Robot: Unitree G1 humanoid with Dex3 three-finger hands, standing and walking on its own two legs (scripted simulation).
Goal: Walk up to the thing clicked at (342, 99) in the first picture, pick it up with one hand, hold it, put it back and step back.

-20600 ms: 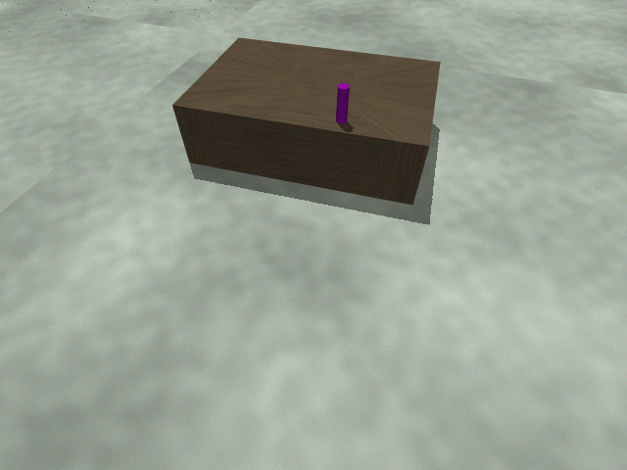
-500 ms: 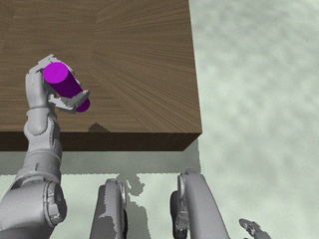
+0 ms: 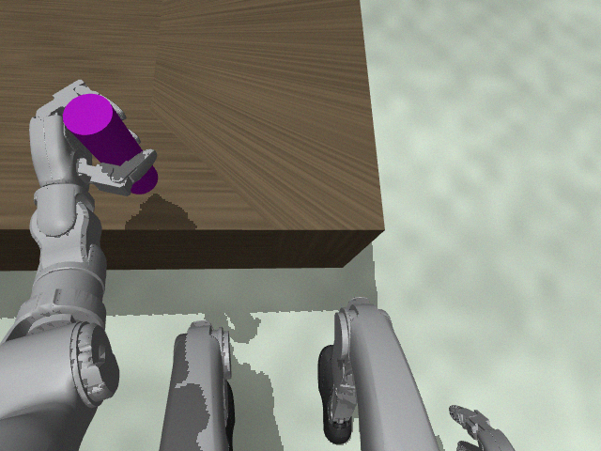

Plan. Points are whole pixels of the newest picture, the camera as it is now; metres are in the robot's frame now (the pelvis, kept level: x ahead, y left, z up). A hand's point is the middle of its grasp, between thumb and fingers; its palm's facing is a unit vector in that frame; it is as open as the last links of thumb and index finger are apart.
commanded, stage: lower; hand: left
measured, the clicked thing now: (118, 151) +0.49 +0.19 -0.01
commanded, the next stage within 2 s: loosen in 1.18 s
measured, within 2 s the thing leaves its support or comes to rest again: rests again in 0.94 s
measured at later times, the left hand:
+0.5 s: hand (127, 161) +0.50 +0.20 -0.06, palm faces +0.10 -0.99 -0.03, open 8.2 cm
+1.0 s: hand (136, 166) +0.51 +0.20 -0.09, palm faces +0.09 -1.00 -0.04, open 8.2 cm
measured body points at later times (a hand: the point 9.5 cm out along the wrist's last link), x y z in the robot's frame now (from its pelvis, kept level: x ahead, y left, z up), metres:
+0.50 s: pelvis -0.02 +0.00 -0.06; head +0.19 +0.03 +0.33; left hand +0.49 +0.25 -0.06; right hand +0.05 -0.27 -0.18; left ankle +0.05 +0.13 -0.48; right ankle +0.10 -0.13 -0.48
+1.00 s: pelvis -0.02 +0.01 -0.09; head +0.20 +0.04 +0.30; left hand +0.50 +0.25 -0.09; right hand +0.03 -0.27 -0.21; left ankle +0.05 +0.13 -0.48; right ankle +0.10 -0.13 -0.48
